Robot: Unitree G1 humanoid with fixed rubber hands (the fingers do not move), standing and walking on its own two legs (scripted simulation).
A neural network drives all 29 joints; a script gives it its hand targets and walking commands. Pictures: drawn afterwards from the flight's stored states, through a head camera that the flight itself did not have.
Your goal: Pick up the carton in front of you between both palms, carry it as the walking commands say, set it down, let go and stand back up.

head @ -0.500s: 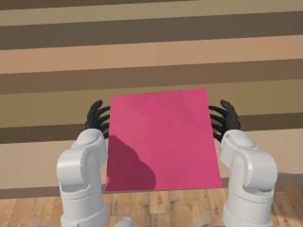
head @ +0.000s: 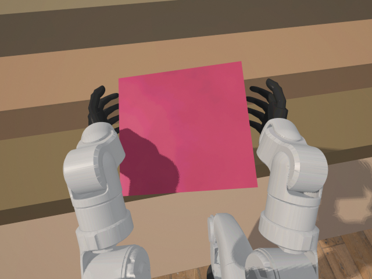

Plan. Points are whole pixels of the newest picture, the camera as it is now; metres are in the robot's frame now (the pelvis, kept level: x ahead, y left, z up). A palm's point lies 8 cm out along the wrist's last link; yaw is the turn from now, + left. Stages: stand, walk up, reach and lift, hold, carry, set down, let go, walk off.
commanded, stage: carry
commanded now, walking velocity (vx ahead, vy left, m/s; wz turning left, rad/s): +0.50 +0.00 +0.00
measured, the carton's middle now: (191, 141) +0.39 -0.03 +0.04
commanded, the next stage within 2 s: none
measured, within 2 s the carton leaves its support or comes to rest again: neither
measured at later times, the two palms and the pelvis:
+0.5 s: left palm out of the picture +0.71 +0.11 +0.35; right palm out of the picture +0.74 -0.17 +0.32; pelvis +0.38 -0.08 +0.19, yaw +1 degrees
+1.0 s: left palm out of the picture +1.09 +0.03 +0.58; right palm out of the picture +1.06 -0.25 +0.60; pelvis +0.70 -0.08 +0.37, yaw +0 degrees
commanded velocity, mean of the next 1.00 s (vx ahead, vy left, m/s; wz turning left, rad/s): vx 0.50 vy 0.00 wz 0.00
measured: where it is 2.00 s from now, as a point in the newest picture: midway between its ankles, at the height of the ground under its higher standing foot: outside the picture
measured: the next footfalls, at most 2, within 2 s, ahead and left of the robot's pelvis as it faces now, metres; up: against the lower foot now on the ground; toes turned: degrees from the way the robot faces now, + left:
right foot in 0.16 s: +0.37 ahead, -0.14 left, +0.18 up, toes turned -3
left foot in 0.64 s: +0.68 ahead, +0.02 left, +0.36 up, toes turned +5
